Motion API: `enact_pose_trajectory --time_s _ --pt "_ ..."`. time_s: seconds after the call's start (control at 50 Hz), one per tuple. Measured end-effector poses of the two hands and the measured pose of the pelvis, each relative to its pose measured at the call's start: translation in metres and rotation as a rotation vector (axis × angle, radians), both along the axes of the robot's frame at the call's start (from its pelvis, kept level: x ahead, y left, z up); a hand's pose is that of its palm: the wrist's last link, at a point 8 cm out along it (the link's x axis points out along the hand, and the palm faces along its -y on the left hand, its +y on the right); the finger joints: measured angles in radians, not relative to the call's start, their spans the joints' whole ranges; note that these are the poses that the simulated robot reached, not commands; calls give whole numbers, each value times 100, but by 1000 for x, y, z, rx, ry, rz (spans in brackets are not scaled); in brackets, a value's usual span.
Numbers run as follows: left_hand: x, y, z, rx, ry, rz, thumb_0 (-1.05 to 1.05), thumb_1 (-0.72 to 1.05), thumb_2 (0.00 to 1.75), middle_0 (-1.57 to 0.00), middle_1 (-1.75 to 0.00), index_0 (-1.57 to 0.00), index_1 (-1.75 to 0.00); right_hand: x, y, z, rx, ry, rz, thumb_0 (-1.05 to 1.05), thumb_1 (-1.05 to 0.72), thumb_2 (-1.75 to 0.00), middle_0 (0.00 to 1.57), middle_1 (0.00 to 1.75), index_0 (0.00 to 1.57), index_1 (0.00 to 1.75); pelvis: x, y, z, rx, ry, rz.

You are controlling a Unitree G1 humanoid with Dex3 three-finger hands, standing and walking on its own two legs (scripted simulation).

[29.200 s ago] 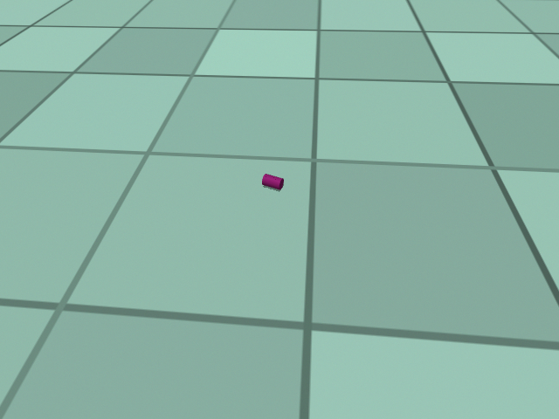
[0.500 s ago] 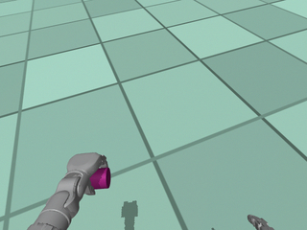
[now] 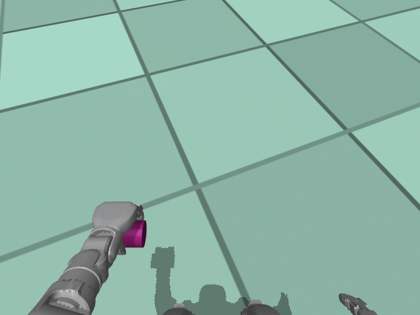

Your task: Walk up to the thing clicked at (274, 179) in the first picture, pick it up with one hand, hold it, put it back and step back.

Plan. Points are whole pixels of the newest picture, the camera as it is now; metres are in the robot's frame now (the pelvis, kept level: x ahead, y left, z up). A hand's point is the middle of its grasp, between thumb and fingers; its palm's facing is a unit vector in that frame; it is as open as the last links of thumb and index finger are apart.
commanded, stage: crouch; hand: left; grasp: from above
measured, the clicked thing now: (122, 233) +0.33 +0.22 -0.14
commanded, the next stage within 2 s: lower in 1.60 s
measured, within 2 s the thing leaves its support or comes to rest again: neither
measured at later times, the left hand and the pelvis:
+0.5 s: hand (150, 239) +0.37 +0.20 -0.35, palm faces -0.47 +0.02 -0.88, open 8.9 cm; pelvis -0.06 +0.00 -0.21, yaw -1 degrees
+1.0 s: hand (160, 237) +0.42 +0.19 -0.49, palm faces -0.46 -0.02 -0.89, open 8.9 cm; pelvis -0.05 +0.00 -0.31, yaw -3 degrees
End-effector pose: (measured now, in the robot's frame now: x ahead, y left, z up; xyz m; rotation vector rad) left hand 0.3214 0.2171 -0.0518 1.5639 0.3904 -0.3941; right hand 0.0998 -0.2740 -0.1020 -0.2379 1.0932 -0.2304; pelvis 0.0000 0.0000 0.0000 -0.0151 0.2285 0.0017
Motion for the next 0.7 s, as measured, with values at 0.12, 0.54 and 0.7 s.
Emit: enact_pose_trajectory --time_s 0.12,0.54,0.7 --pt "21 -4 -60 24 -50 -20 -1 15 35 -85 -30 -84 -32 -44 -13 -52 -52 93 -40 1 -89 -89 20 30 20 30 -16 2 -53 -9 134 -3" --pt "62 -17 -261 -7 1 19 -1 14 33 -88 -27 -87 -29 -143 10 -228 -26 291 -80 1 -89 -89 21 30 20 30 -58 4 -221 -28 395 -2" --pt "77 -20 -316 -33 -22 7 -1 13 35 -88 -27 -88 -28 -131 3 -263 -36 302 -12 1 -89 -89 21 30 20 30 -57 0 -260 -38 440 -1"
